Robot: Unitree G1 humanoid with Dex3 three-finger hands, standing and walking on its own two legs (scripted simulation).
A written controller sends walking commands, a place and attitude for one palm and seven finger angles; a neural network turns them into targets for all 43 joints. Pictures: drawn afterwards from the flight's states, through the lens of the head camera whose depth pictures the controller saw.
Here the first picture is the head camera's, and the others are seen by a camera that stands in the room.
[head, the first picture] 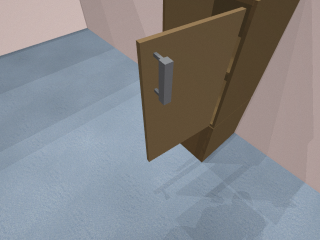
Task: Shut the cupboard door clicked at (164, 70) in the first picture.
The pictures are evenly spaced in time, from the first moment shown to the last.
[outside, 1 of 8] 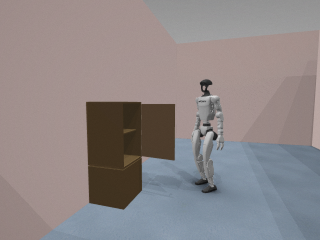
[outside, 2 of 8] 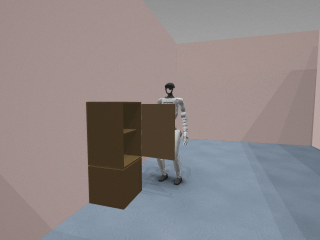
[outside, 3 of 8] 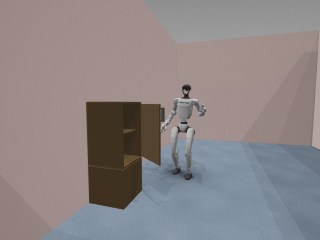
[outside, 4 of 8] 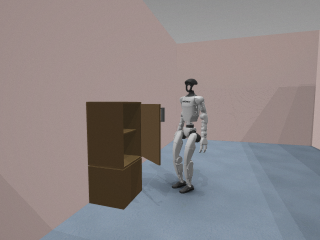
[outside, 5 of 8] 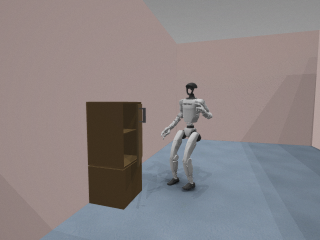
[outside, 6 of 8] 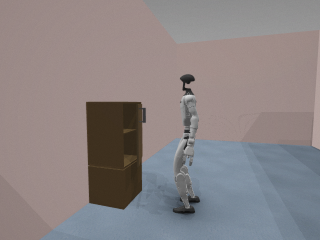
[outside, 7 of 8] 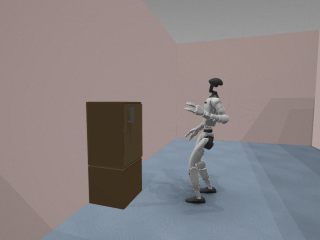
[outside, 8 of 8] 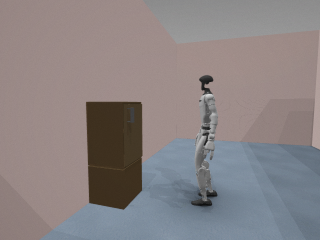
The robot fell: no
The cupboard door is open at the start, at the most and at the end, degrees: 83 83 0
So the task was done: yes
